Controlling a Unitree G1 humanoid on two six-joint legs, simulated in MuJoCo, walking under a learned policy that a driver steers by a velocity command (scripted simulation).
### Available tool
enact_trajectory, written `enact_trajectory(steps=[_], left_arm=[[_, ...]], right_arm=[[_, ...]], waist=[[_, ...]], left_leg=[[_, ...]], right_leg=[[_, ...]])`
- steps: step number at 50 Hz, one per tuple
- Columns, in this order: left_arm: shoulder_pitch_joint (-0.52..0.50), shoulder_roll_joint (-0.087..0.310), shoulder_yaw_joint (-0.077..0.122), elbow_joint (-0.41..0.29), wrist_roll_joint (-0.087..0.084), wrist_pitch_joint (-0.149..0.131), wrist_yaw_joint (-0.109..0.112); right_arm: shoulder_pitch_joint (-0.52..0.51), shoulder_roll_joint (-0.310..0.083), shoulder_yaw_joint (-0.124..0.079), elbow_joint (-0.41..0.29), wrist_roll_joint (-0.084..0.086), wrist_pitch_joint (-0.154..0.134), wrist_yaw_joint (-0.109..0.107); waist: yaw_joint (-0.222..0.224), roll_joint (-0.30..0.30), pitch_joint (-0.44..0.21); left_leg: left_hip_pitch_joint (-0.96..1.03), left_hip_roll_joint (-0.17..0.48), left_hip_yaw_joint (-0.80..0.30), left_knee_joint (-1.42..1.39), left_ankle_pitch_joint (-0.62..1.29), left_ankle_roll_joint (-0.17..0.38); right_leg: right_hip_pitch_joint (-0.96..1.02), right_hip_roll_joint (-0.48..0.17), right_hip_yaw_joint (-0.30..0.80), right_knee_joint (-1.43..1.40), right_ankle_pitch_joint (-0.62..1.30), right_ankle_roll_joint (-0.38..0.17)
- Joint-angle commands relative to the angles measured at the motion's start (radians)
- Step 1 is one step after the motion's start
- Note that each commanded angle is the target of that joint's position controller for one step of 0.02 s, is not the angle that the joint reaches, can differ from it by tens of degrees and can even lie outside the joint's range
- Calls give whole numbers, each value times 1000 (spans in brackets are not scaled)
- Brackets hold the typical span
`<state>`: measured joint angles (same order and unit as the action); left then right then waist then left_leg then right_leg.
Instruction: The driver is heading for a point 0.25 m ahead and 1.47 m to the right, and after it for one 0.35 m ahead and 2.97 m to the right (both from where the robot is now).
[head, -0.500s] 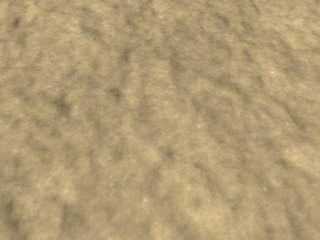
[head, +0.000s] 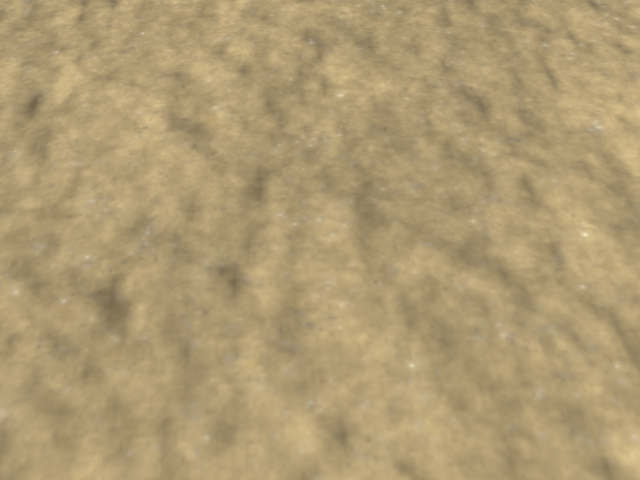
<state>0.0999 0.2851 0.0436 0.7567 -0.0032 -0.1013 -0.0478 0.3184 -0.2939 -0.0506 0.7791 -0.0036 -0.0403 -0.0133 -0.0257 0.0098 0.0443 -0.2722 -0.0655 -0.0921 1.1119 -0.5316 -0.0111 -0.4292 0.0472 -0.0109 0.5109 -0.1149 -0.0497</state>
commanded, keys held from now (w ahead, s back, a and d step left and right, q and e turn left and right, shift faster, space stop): e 1.00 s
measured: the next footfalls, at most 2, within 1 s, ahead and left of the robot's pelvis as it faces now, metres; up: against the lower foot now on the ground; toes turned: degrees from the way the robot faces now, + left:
left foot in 0.40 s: +0.21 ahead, +0.12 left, +0.00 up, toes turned -19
right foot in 0.80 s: +0.09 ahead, -0.12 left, +0.00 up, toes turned -30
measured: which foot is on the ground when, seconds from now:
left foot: up 0.00-0.38, down 0.40-0.82, up 0.84-1.00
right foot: down 0.00-0.40, up 0.42-0.78, down 0.80-1.00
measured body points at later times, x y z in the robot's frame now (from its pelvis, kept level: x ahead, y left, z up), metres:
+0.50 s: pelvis +0.11 +0.03 +0.01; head +0.14 +0.04 +0.46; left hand +0.32 +0.27 -0.10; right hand +0.19 -0.28 -0.07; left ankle +0.17 +0.13 -0.73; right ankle +0.06 -0.08 -0.67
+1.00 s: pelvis +0.09 -0.02 +0.01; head +0.11 -0.07 +0.46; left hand +0.38 +0.14 -0.06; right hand +0.06 -0.35 -0.10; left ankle +0.17 +0.12 -0.64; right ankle +0.05 -0.10 -0.73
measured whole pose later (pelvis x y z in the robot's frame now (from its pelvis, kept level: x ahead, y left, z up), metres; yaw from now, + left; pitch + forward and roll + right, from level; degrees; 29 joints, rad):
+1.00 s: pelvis +0.09 -0.02 +0.01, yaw -34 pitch +2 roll +2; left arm 0.19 0.30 0.07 0.64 0.00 0.03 0.01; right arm 0.12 -0.33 -0.10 0.72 -0.01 0.01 -0.04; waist 0.01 0.04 0.06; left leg -0.54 0.01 -0.03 1.09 -0.40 -0.08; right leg -0.28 0.04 0.08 0.46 -0.21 -0.05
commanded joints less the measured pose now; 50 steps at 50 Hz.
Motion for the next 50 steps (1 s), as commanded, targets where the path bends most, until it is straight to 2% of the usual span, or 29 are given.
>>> enact_trajectory(steps=[1,3,6,8,11,14,16,18,19,20,21,22,23,24,25,27,30,33,36,39,40,41,42,43,44,45,46,47,50], left_arm=[[80,125,31,-42,-7,19,13],[74,145,39,-40,7,27,21],[65,180,55,-45,4,44,34],[70,196,63,-47,-7,62,48],[70,192,66,-52,-17,89,64],[78,189,67,-57,-15,109,74],[82,188,69,-64,-14,119,75],[55,178,66,-79,-23,128,78],[54,160,60,-85,-28,131,81],[97,111,46,-92,-16,132,80],[155,83,40,-112,-15,124,76],[161,172,62,-101,-3,116,74],[166,216,82,-85,-12,120,72],[172,208,87,-67,-17,135,76],[167,194,86,-66,-16,149,81],[138,142,72,-89,-22,161,75],[66,111,59,-139,-25,159,66],[46,101,52,-165,-19,158,51],[51,118,59,-178,-18,165,38],[117,118,70,-165,-17,170,25],[154,140,81,-153,-13,169,32],[184,240,107,-162,-14,164,48],[175,321,116,-189,15,149,48],[189,266,103,-188,34,125,41],[145,237,90,-181,29,111,43],[90,213,86,-183,10,107,50],[53,188,75,-188,-8,111,57],[42,181,68,-191,-9,116,64],[56,178,66,-191,-2,122,76]], right_arm=[[-64,-136,-33,-107,-9,-15,-10],[-38,-102,-31,-119,-7,2,-21],[-26,-80,-27,-118,-6,19,-36],[-54,-83,-29,-122,-9,29,-42],[-127,-79,-31,-138,-4,39,-40],[-192,-79,-31,-159,2,28,-32],[-201,-87,-34,-163,7,10,-24],[-154,-93,-40,-148,11,-8,-14],[-125,-110,-47,-137,9,-15,-12],[-109,-168,-59,-144,-8,-13,-19],[-151,-235,-73,-152,-37,4,-21],[-132,-181,-66,-155,-42,6,-18],[-154,-131,-50,-165,-33,6,-19],[-191,-108,-44,-168,-22,8,-19],[-210,-100,-41,-169,-10,11,-21],[-206,-111,-42,-160,-11,21,-26],[-169,-130,-52,-145,-15,35,-35],[-183,-165,-66,-144,-9,42,-31],[-185,-183,-74,-134,5,42,-18],[-207,-184,-76,-122,32,39,-13],[-158,-152,-69,-98,32,36,-10],[-127,-97,-54,-102,-5,35,-5],[-209,-73,-40,-170,-31,34,-15],[-263,-122,-55,-172,-16,34,-22],[-257,-137,-62,-165,2,38,-24],[-231,-137,-67,-141,1,41,-32],[-221,-145,-72,-134,-6,45,-38],[-209,-141,-73,-130,-10,45,-36],[-194,-110,-64,-127,0,39,-27]], waist=[[54,-8,-142],[11,-71,-140],[-7,-102,-164],[0,-99,-185],[21,-114,-162],[43,-142,-126],[47,-159,-126],[11,-164,-133],[-1,-152,-135],[23,-33,-184],[86,238,-148],[48,231,-165],[50,151,-153],[62,106,-131],[60,105,-116],[47,131,-91],[6,172,-111],[-3,179,-136],[-4,187,-131],[45,167,-123],[52,107,-129],[33,-138,-134],[55,-333,-131],[108,-209,-176],[72,-176,-137],[45,-130,-116],[32,-136,-104],[22,-148,-112],[20,-140,-137]], left_leg=[[-349,94,-2,114,62,-36],[-263,100,-3,24,100,-45],[-225,81,15,-121,126,-69],[-205,72,8,-187,203,-79],[-187,56,-6,-286,283,-84],[-172,39,-20,-395,273,-81],[-140,25,-22,-478,245,-72],[-48,25,-12,-659,324,-50],[39,63,-18,-767,438,-27],[171,243,-146,-772,553,42],[228,425,-366,-773,820,200],[207,502,-435,-772,891,292],[190,451,-338,-755,874,275],[175,381,-234,-742,826,229],[168,348,-177,-740,791,204],[138,304,-84,-758,798,204],[206,325,-46,-769,785,230],[185,348,0,-768,770,232],[171,369,23,-754,731,224],[125,359,69,-661,646,159],[50,322,120,-573,541,94],[-165,222,227,-319,240,-11],[-403,76,172,-96,-151,-69],[-402,90,47,48,-153,-64],[-400,105,24,74,-67,-49],[-400,114,17,47,17,-47],[-395,116,14,23,73,-54],[-352,100,22,37,115,-63],[-320,72,26,-45,178,-77]], right_leg=[[402,-297,364,-136,612,-224],[297,-251,322,-174,619,-217],[230,-233,292,-185,614,-224],[206,-220,298,-186,495,-208],[163,-186,331,-199,203,-171],[165,-174,395,-189,40,-162],[200,-177,445,-149,91,-157],[222,-155,477,-88,155,-127],[194,-121,466,-46,107,-90],[108,-61,391,97,-125,-37],[-102,99,196,270,-482,25],[-156,47,156,509,-561,75],[-160,18,162,615,-501,97],[-167,3,148,659,-442,119],[-184,-7,139,687,-391,136],[-175,-16,90,661,-325,158],[-168,-46,53,524,-293,170],[-56,-72,16,375,-278,153],[25,-66,-27,250,-261,122],[169,-38,-67,-2,-103,55],[283,-30,-32,-95,10,19],[446,-219,240,-152,320,-56],[445,-438,545,-152,514,-273],[408,-426,520,-175,426,-319],[368,-363,426,-176,348,-264],[348,-303,367,-172,259,-205],[332,-278,344,-170,254,-177],[298,-255,325,-168,290,-173],[309,-230,320,-163,281,-177]])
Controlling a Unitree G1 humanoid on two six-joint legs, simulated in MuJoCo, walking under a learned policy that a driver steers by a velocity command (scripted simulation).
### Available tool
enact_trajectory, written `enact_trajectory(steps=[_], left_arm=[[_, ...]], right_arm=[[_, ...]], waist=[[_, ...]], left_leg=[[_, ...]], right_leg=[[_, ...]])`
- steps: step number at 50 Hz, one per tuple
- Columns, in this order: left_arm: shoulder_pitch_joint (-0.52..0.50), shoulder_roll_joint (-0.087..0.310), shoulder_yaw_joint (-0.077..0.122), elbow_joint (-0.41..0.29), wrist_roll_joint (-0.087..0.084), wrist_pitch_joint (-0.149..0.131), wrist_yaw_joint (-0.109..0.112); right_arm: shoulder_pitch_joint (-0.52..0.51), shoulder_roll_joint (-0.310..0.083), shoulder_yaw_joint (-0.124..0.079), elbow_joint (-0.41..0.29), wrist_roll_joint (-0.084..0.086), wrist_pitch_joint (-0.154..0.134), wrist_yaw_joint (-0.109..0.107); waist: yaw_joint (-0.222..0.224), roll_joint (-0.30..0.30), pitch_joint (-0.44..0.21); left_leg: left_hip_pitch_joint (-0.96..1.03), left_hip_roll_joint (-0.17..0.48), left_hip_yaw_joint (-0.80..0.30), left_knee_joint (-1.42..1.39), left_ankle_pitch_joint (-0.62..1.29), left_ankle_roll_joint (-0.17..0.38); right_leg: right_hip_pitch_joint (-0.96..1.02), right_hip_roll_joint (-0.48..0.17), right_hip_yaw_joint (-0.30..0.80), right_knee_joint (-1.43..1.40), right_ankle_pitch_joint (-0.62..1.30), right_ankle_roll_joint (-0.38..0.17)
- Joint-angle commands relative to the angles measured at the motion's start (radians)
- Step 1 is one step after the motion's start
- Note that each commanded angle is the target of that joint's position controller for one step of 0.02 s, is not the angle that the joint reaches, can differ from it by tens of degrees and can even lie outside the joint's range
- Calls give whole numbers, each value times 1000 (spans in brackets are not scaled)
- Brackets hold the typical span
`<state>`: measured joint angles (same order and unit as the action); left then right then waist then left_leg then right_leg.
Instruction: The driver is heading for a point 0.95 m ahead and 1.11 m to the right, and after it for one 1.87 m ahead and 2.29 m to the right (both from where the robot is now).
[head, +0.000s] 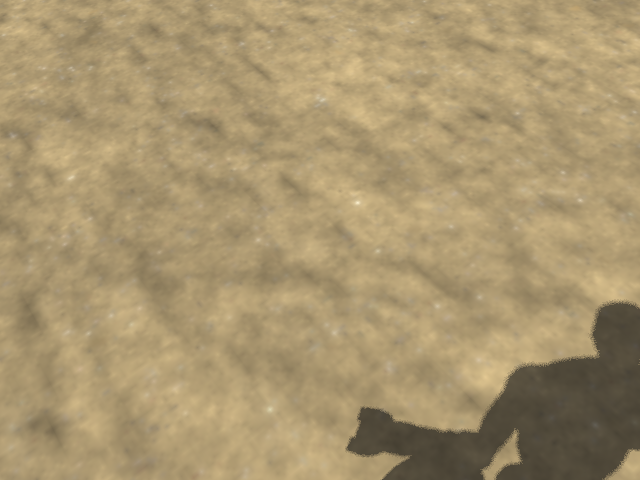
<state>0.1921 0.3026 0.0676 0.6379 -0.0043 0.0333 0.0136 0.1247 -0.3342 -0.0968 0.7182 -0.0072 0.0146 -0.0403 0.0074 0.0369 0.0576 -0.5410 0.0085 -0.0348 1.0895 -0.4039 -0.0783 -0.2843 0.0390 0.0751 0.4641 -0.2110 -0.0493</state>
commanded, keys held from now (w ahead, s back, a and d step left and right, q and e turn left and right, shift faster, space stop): e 1.00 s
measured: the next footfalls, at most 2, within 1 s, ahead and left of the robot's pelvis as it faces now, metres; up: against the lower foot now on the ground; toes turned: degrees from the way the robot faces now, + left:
left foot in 0.28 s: +0.08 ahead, +0.13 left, +0.00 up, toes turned -16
right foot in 0.70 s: -0.02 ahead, -0.12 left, +0.00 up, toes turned -27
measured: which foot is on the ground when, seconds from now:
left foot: up 0.00-0.26, down 0.28-0.70, up 0.72-1.00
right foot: down 0.00-0.28, up 0.30-0.68, down 0.70-1.00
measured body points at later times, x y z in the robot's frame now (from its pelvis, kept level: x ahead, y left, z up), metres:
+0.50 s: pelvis +0.00 +0.03 +0.00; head +0.05 +0.04 +0.45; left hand +0.22 +0.28 -0.11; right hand +0.07 -0.28 -0.09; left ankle +0.04 +0.14 -0.74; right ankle -0.06 -0.10 -0.66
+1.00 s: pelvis -0.02 -0.02 +0.00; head -0.01 -0.07 +0.45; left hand +0.27 +0.13 -0.07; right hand -0.05 -0.35 -0.11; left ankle +0.08 +0.11 -0.68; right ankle -0.06 -0.10 -0.74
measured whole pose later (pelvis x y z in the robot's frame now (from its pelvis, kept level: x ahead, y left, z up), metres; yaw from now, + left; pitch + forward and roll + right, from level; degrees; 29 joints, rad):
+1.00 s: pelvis -0.02 -0.02 +0.00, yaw -35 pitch +2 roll +2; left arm 0.19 0.31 0.06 0.60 -0.01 0.03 0.02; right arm 0.10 -0.33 -0.09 0.70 0.00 0.02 -0.03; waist 0.01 0.02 0.06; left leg -0.50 -0.01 -0.07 0.95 -0.34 -0.09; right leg -0.27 0.06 0.13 0.45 -0.19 -0.06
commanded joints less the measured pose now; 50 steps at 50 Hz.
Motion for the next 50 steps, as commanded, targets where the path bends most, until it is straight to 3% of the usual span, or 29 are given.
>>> enact_trajectory(steps=[1,6,10,13,14,15,16,17,19,20,22,24,27,32,34,35,36,37,38,39,40,41,44,50], left_arm=[[-28,166,44,-70,-3,-12,18],[-29,194,55,-73,-4,-2,18],[-50,195,57,-80,-11,6,7],[-91,180,53,-88,-30,14,11],[-61,147,44,-89,-25,13,14],[9,101,33,-91,-16,9,10],[-3,174,58,-90,-14,0,14],[19,229,79,-73,-12,0,14],[41,199,82,-35,-16,20,18],[40,175,76,-35,-17,27,16],[2,136,63,-57,-27,28,10],[-48,118,53,-83,-27,24,6],[-64,96,38,-103,-16,22,-7],[-21,112,43,-108,-20,32,-26],[50,115,53,-86,-18,34,-29],[92,156,69,-77,-16,33,-20],[126,288,97,-98,-13,25,-1],[108,291,87,-121,26,-3,-13],[89,246,75,-114,31,-24,-21],[45,216,65,-101,17,-35,-17],[5,189,57,-103,0,-34,-11],[-25,178,48,-105,-11,-30,-4],[-28,166,38,-107,0,-25,11],[-15,193,48,-98,-3,-13,19]], right_arm=[[-15,-61,-14,-71,5,-17,1],[-50,-55,-6,-84,9,-27,15],[-32,-65,-11,-88,18,-42,30],[42,-65,-19,-68,16,-54,38],[64,-110,-30,-67,4,-53,33],[24,-193,-43,-82,-13,-43,27],[31,-170,-40,-87,-39,-43,31],[-5,-123,-23,-102,-30,-46,28],[-66,-70,-7,-114,-5,-42,18],[-66,-64,-2,-113,2,-39,13],[-34,-71,-1,-106,-5,-28,4],[10,-89,-8,-96,-11,-19,-2],[9,-128,-22,-93,-5,-10,4],[-10,-161,-34,-83,23,-7,25],[-19,-144,-30,-72,44,-11,26],[44,-101,-19,-47,35,-15,30],[50,-24,8,-83,-27,-16,35],[-54,-54,2,-123,-19,-18,22],[-86,-93,-10,-124,3,-13,14],[-80,-103,-15,-118,10,-10,9],[-63,-106,-20,-97,3,-8,2],[-48,-111,-23,-94,-4,-6,0],[-13,-88,-18,-79,5,-8,8],[-60,-64,-6,-93,7,-14,12]], waist=[[-5,-167,-146],[17,-191,-130],[15,-203,-132],[-37,-188,-145],[-27,-120,-170],[43,147,-159],[7,217,-128],[23,133,-113],[35,86,-78],[24,91,-67],[-2,114,-63],[-40,132,-83],[-51,136,-115],[-29,151,-123],[18,121,-129],[23,12,-141],[-5,-326,-155],[53,-308,-182],[62,-208,-162],[31,-185,-123],[14,-146,-113],[-2,-159,-105],[-15,-169,-142],[13,-180,-120]], left_leg=[[-51,-6,-35,-82,58,-13],[52,-32,-55,-298,47,-11],[141,-55,-60,-434,29,8],[308,-47,-42,-712,222,41],[426,67,-119,-748,312,82],[500,270,-336,-763,512,200],[435,394,-475,-791,582,342],[405,385,-413,-784,549,353],[393,265,-241,-768,444,277],[400,248,-199,-766,464,275],[425,218,-121,-775,487,282],[504,242,-108,-771,520,302],[514,273,-67,-761,557,309],[464,302,-10,-715,575,283],[401,277,45,-617,498,214],[291,226,117,-485,358,136],[-10,94,203,-152,-174,23],[-112,0,43,46,-312,0],[-123,23,-14,119,-250,10],[-127,38,-28,108,-157,25],[-126,48,-37,78,-85,26],[-104,42,-36,69,-30,18],[-50,8,-29,48,55,-2],[-2,-19,-53,-222,62,-19]], right_leg=[[175,-220,248,-113,353,-176],[128,-212,343,-101,213,-181],[120,-200,436,-72,256,-174],[85,-142,446,-8,234,-112],[2,-93,397,69,73,-59],[-168,62,205,267,-273,10],[-268,91,111,500,-460,63],[-277,34,111,650,-403,89],[-299,15,86,744,-282,125],[-318,10,74,774,-245,140],[-326,-4,15,716,-202,158],[-342,-31,-8,618,-202,171],[-253,-70,-48,466,-218,165],[-82,-61,-123,221,-155,111],[66,-30,-148,8,10,53],[208,-52,-68,-80,171,13],[390,-332,318,-81,594,-102],[276,-446,468,-94,622,-298],[250,-393,390,-117,509,-289],[221,-333,317,-122,414,-231],[215,-289,282,-121,342,-185],[190,-266,261,-123,363,-172],[182,-232,240,-124,386,-176],[172,-210,326,-113,212,-178]])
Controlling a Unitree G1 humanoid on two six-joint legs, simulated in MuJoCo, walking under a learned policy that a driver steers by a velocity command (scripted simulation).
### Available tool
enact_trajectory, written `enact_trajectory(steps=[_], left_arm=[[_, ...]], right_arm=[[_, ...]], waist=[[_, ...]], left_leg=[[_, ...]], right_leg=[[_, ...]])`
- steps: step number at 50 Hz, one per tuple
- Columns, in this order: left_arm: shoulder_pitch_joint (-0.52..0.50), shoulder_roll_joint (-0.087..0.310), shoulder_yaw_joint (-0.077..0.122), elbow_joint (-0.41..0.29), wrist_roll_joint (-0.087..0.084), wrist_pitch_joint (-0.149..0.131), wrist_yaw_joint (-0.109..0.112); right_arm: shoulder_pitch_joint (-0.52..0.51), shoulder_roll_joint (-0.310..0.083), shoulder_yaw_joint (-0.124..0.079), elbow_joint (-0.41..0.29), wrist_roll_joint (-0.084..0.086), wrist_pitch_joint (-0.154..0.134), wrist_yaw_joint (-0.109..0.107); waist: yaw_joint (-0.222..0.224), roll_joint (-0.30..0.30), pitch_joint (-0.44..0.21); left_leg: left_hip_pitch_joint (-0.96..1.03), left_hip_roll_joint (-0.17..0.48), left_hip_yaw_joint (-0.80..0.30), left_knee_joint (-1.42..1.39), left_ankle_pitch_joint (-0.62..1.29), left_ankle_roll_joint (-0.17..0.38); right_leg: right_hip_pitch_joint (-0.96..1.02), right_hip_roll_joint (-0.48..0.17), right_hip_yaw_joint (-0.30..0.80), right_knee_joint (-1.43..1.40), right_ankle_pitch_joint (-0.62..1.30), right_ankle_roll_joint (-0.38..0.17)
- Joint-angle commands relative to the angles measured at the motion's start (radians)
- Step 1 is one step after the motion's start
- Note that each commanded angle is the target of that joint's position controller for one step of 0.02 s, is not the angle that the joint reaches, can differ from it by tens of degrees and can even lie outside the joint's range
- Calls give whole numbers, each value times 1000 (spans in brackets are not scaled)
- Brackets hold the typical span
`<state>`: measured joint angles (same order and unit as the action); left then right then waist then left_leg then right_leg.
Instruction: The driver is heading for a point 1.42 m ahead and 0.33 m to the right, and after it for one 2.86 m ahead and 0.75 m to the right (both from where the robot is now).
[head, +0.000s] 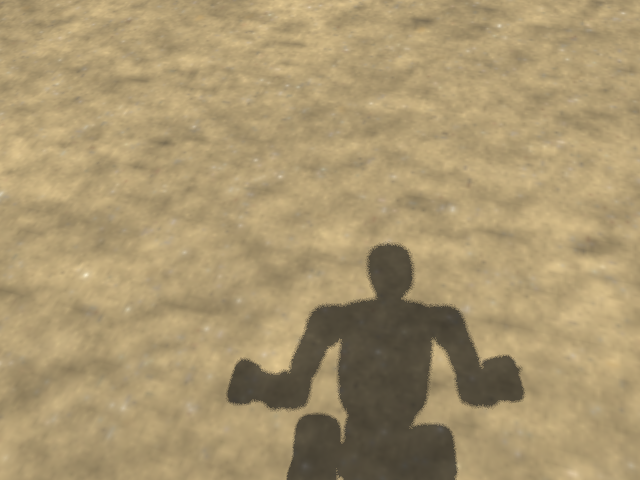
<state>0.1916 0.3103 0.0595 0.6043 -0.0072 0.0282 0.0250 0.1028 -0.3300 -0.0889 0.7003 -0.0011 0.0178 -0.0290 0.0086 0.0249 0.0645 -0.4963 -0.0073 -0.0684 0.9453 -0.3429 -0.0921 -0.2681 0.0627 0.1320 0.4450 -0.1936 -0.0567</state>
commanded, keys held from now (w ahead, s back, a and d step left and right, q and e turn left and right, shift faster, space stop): e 0.04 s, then w+e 0.42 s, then w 0.54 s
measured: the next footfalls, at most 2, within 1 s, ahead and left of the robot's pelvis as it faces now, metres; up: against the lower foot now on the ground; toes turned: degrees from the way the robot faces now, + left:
left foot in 0.20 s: +0.07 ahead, +0.14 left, +0.00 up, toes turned -12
right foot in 0.66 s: +0.27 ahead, -0.22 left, +0.00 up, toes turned -23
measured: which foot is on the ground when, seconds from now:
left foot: up 0.00-0.18, down 0.20-0.66, up 0.68-1.00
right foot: down 0.00-0.20, up 0.22-0.64, down 0.66-1.00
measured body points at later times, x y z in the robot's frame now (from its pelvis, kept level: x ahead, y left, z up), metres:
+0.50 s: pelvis +0.10 +0.01 +0.00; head +0.12 +0.01 +0.45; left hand +0.35 +0.21 -0.10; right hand +0.04 -0.28 -0.11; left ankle +0.03 +0.15 -0.75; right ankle +0.16 -0.19 -0.68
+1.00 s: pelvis +0.32 -0.15 +0.00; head +0.34 -0.17 +0.45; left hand +0.48 +0.09 -0.11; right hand +0.39 -0.46 -0.09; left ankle +0.55 -0.06 -0.68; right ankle +0.24 -0.21 -0.75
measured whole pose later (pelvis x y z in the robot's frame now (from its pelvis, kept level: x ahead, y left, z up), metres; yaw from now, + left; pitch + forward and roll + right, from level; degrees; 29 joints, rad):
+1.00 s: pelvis +0.32 -0.15 +0.00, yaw -23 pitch +1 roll -2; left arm 0.35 0.27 0.05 0.76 0.00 -0.08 -0.02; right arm 0.14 -0.31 -0.04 0.72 0.01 -0.08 0.02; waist 0.05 0.05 0.03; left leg -0.70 0.13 -0.03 0.79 0.03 -0.03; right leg -0.03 0.09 -0.02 0.23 -0.21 -0.07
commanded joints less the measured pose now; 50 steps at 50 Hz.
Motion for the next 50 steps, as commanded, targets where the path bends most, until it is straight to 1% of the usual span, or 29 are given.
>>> enact_trajectory(steps=[1,2,6,9,10,11,12,13,14,16,17,19,23,26,29,31,32,33,34,35,36,37,38,39,40,42,44,46,50], left_arm=[[-17,188,57,-65,1,-6,6],[-21,191,58,-65,1,-4,4],[-14,185,55,-59,-10,-2,-7],[-46,158,43,-60,-17,-2,-6],[-36,112,30,-62,-15,-7,-3],[-20,42,11,-76,-15,-12,-2],[-62,111,29,-120,-20,-29,-2],[-55,165,45,-105,-15,-34,-4],[-27,174,53,-78,-13,-34,-8],[-25,141,49,-66,-11,-38,-18],[-40,117,43,-68,-13,-44,-25],[-59,81,31,-77,-18,-52,-33],[-117,52,17,-97,-17,-59,-49],[-185,8,-5,-113,-15,-71,-67],[-213,22,-6,-124,-20,-78,-82],[-147,69,15,-114,-14,-79,-83],[-14,106,38,-78,-14,-77,-79],[136,158,67,-33,-16,-69,-66],[284,246,89,-10,-8,-58,-45],[280,289,82,-14,-9,-66,-45],[247,184,54,-14,-3,-80,-52],[194,157,42,-1,-4,-88,-54],[135,133,34,4,-6,-93,-54],[91,106,26,2,1,-96,-57],[64,88,20,-1,10,-101,-56],[46,85,21,15,7,-118,-53],[51,98,24,39,4,-130,-50],[75,101,23,63,5,-130,-42],[137,132,28,103,-3,-121,-30]], right_arm=[[-41,-69,-14,-77,3,-20,3],[-43,-69,-14,-79,4,-23,6],[-36,-78,-16,-88,21,-48,25],[65,-68,-23,-59,28,-77,33],[134,-103,-34,-43,18,-83,27],[216,-168,-41,-34,-7,-84,22],[215,-212,-53,-23,-32,-95,36],[148,-154,-37,-40,-16,-102,31],[116,-111,-25,-47,0,-101,20],[128,-90,-13,-46,6,-96,6],[154,-87,-10,-41,-2,-100,2],[192,-86,-8,-29,-9,-106,3],[221,-111,-10,-7,-7,-101,10],[260,-135,-13,24,9,-97,18],[288,-164,-19,57,33,-90,26],[283,-189,-23,73,42,-82,26],[271,-189,-19,78,43,-77,23],[288,-164,-6,75,35,-80,17],[310,-78,26,30,2,-91,18],[379,-10,54,17,1,-113,26],[261,-122,22,11,39,-125,31],[187,-130,19,-20,56,-133,33],[167,-112,23,-16,38,-137,27],[174,-108,20,-11,22,-132,27],[207,-97,20,1,21,-122,32],[239,-67,26,21,18,-102,37],[196,-56,28,7,8,-89,34],[118,-46,32,-19,2,-91,34],[-43,-11,50,-59,11,-112,55]], waist=[[15,-171,-123],[17,-174,-120],[23,-195,-109],[-49,-170,-93],[-72,-97,-126],[-74,106,-158],[-63,190,-47],[-39,152,19],[-28,142,37],[-43,120,32],[-57,105,28],[-73,95,20],[-95,83,32],[-117,70,58],[-99,72,73],[-31,99,7],[55,91,-82],[126,75,-182],[156,-96,-331],[82,-270,-495],[129,-160,-399],[105,-158,-242],[68,-91,-171],[32,-100,-121],[-1,-119,-113],[-30,-105,-97],[-34,-87,-48],[-14,-77,-12],[48,-70,26]], left_leg=[[-25,-8,-23,-110,-8,-3],[-3,-14,-26,-139,-18,0],[103,-35,-11,-285,-44,39],[336,-25,9,-551,89,91],[506,82,-75,-588,75,132],[616,283,-348,-674,-185,223],[500,408,-600,-760,-348,328],[464,390,-537,-770,-389,326],[468,331,-437,-772,-338,285],[490,280,-287,-779,-172,245],[480,265,-221,-788,-88,241],[488,252,-125,-797,29,246],[499,248,10,-805,198,254],[459,252,74,-818,252,256],[487,292,93,-809,359,256],[529,302,126,-687,730,237],[509,279,176,-522,921,211],[390,242,215,-317,913,176],[66,167,225,42,447,123],[-135,15,69,302,-243,92],[-226,56,-27,383,-202,100],[-270,95,0,363,-113,116],[-239,135,9,304,-28,118],[-198,158,10,255,32,112],[-142,173,2,240,79,108],[-112,174,16,206,116,86],[-152,173,22,133,179,62],[-196,168,25,7,284,48],[-131,113,69,-283,487,62]], right_leg=[[140,-232,289,-91,172,-172],[125,-229,309,-86,162,-174],[50,-195,408,-134,-275,-176],[-68,-127,409,-81,-387,-124],[-195,-74,341,54,-456,-68],[-368,58,118,354,-457,5],[-520,26,83,504,-403,21],[-559,-38,72,590,-315,38],[-567,-51,51,625,-248,57],[-586,-78,19,678,-136,84],[-578,-87,2,696,-84,90],[-585,-103,-23,685,-16,102],[-560,-129,-67,518,77,119],[-449,-124,-121,333,109,98],[-353,-104,-161,206,49,45],[-198,-51,-195,142,-1,-7],[-3,-15,-218,80,51,-43],[255,-6,-200,78,84,-67],[621,-234,133,89,14,-148],[725,-448,627,-66,-160,-285],[642,-424,565,-126,-176,-247],[497,-385,398,-139,-82,-215],[366,-339,290,-152,7,-191],[265,-300,210,-180,90,-183],[199,-276,168,-216,121,-183],[136,-268,115,-270,184,-202],[98,-260,59,-305,238,-204],[105,-240,12,-315,277,-192],[112,-217,-50,-335,221,-154]])
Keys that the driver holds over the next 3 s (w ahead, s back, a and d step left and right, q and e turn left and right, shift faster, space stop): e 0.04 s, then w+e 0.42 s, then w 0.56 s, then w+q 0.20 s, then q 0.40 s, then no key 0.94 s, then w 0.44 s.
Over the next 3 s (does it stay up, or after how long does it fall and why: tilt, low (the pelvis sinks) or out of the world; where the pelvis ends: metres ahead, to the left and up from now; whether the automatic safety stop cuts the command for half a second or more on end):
stays up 0.81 -0.28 0.00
